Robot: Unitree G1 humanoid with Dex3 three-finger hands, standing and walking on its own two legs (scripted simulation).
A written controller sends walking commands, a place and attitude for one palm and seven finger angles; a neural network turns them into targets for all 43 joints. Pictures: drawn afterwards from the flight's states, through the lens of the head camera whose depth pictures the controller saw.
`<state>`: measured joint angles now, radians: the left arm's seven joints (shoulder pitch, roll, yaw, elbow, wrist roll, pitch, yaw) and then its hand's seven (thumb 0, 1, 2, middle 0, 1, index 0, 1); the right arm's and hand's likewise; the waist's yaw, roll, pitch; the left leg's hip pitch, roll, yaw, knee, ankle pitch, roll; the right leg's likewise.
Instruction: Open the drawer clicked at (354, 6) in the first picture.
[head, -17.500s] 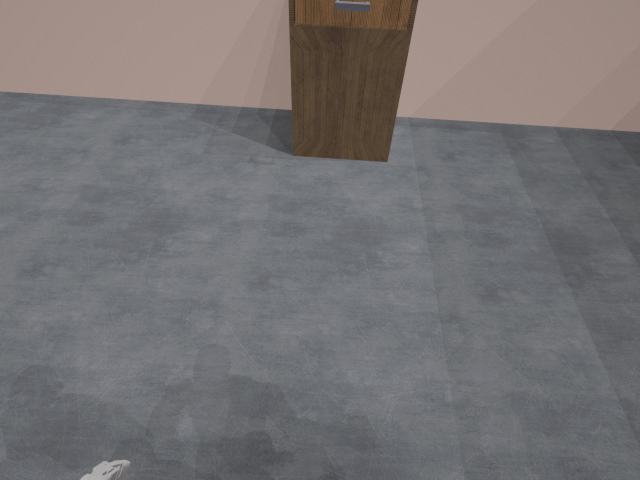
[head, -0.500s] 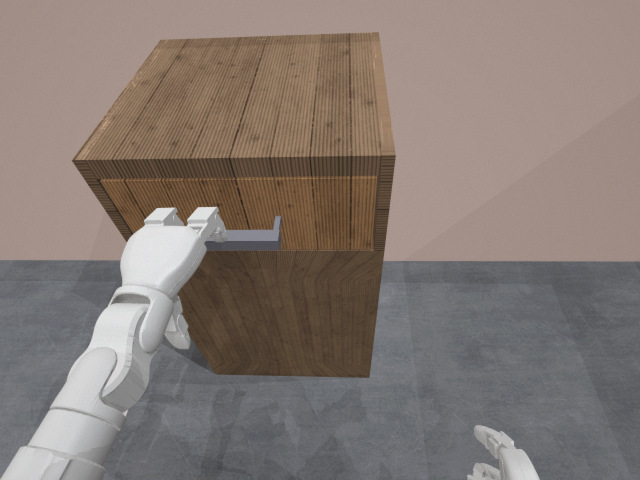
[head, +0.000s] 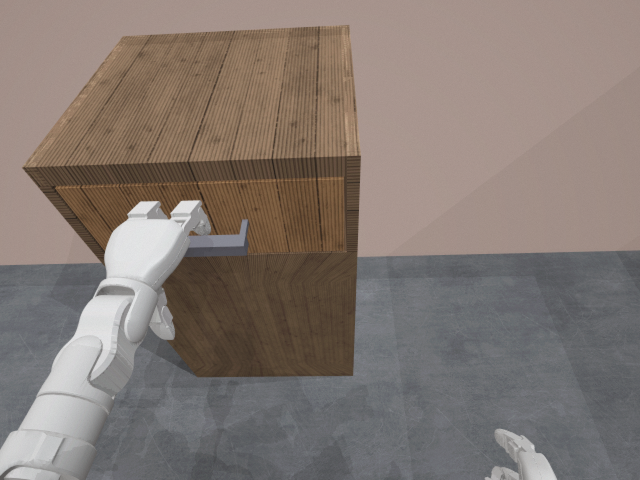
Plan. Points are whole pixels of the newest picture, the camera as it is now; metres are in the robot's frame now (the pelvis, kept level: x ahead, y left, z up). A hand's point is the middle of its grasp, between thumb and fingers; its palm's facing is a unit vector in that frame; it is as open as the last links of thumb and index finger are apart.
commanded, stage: move the hooked fingers above the handle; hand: left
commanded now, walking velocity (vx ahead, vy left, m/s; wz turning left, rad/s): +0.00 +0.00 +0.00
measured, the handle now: (209, 235) +0.47 +0.25 -0.02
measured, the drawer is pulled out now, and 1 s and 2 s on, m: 0.00 0.00 0.00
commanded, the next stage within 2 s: none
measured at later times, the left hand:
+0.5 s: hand (180, 249) +0.39 +0.25 +0.06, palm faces +0.03 -0.04 -1.00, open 13.8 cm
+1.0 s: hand (191, 234) +0.43 +0.25 +0.04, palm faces +0.03 -0.03 -1.00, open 13.8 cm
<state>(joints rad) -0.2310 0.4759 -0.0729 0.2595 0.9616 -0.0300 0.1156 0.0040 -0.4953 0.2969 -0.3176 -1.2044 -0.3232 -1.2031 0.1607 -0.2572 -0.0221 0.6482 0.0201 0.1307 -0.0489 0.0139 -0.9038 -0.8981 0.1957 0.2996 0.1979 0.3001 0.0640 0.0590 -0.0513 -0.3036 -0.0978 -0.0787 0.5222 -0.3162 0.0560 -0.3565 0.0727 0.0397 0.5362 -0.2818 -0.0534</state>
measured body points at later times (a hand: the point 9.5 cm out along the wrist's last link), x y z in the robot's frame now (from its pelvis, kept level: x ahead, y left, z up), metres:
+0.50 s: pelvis +0.00 -0.01 -0.01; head +0.05 -0.03 +0.44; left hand +0.38 +0.25 +0.11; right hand +0.13 -0.27 -0.14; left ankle -0.04 +0.09 -0.73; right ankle -0.01 -0.09 -0.73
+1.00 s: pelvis +0.00 +0.02 -0.01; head +0.05 +0.00 +0.43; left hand +0.42 +0.25 +0.09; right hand +0.06 -0.25 -0.15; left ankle -0.04 +0.09 -0.73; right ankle -0.01 -0.09 -0.73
